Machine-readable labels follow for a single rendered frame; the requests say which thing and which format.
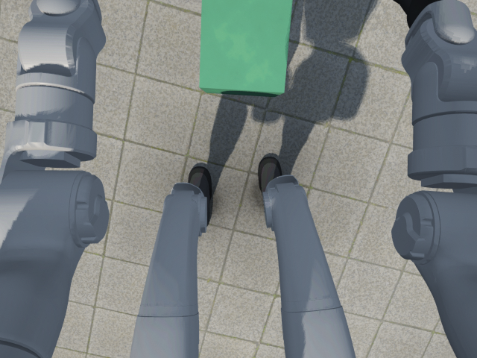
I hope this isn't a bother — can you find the robot right shin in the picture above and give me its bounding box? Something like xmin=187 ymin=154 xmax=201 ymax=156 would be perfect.
xmin=265 ymin=175 xmax=308 ymax=201

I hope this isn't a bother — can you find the carton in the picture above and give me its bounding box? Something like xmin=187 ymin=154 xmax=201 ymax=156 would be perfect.
xmin=199 ymin=0 xmax=293 ymax=97

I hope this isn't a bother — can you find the right robot forearm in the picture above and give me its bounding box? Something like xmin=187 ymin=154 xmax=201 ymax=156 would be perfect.
xmin=401 ymin=0 xmax=477 ymax=194

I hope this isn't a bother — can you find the robot left shin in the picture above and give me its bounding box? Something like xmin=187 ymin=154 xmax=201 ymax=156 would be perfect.
xmin=162 ymin=183 xmax=204 ymax=211

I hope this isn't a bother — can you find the robot left upper arm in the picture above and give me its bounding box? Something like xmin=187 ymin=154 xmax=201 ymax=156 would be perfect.
xmin=0 ymin=170 xmax=110 ymax=358

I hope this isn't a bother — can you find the robot right hand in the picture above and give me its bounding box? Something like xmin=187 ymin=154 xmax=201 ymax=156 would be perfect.
xmin=394 ymin=0 xmax=440 ymax=28

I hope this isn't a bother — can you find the robot right upper arm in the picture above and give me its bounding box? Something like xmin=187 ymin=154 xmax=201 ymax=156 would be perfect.
xmin=391 ymin=190 xmax=477 ymax=358

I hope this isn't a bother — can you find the robot shin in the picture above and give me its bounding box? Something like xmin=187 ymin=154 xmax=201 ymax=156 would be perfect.
xmin=265 ymin=175 xmax=308 ymax=201
xmin=162 ymin=183 xmax=204 ymax=211

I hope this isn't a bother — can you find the left robot forearm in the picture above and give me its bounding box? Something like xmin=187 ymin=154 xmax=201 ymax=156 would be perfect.
xmin=0 ymin=0 xmax=106 ymax=184

